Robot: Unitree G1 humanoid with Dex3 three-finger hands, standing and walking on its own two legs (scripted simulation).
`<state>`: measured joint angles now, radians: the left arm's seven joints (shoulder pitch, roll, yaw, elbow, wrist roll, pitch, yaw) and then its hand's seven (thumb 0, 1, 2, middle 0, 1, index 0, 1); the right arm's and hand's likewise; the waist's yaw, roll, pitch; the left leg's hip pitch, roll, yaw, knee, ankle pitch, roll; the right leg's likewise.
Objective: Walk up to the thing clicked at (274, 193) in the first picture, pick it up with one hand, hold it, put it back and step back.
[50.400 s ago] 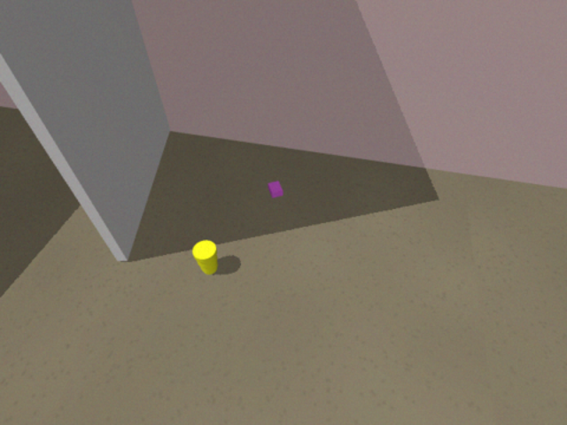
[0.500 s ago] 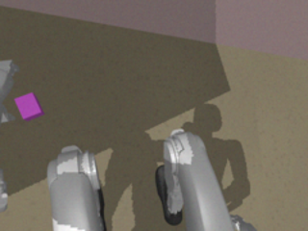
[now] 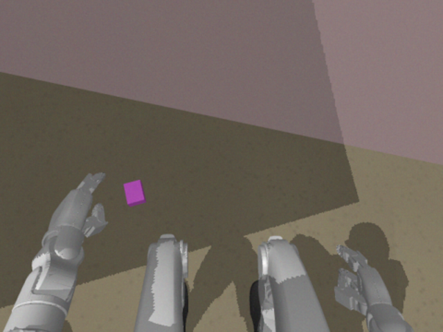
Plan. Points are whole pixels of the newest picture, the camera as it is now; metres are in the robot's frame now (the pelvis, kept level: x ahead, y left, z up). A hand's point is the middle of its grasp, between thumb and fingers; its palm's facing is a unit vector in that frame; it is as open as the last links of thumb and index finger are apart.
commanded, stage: home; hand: left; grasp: from above
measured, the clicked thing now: (134, 193) +0.49 +0.29 -0.49
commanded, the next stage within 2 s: none
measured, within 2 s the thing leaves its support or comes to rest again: neither
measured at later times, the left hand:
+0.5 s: hand (67, 245) +0.25 +0.20 +0.11, palm faces +0.11 -0.97 -0.21, open 7.4 cm
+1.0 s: hand (38, 279) +0.22 +0.19 +0.16, palm faces +0.13 -0.97 -0.19, open 7.4 cm
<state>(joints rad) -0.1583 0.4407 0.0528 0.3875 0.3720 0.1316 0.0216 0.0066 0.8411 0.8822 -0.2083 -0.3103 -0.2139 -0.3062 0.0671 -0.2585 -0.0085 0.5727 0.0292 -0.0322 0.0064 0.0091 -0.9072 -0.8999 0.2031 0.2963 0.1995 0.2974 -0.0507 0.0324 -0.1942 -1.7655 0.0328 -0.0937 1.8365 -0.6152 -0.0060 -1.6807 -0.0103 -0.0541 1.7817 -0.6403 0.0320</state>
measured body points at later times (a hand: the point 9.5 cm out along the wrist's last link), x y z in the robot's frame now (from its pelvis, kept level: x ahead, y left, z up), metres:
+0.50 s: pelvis +0.06 +0.00 +0.18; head +0.12 +0.02 +0.62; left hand +0.24 +0.25 +0.12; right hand +0.22 -0.23 +0.10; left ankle +0.08 +0.12 -0.48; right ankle +0.08 -0.14 -0.48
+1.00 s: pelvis +0.07 +0.00 +0.21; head +0.09 +0.01 +0.66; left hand +0.21 +0.24 +0.17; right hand +0.27 -0.22 +0.15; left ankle +0.08 +0.12 -0.48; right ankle +0.08 -0.14 -0.48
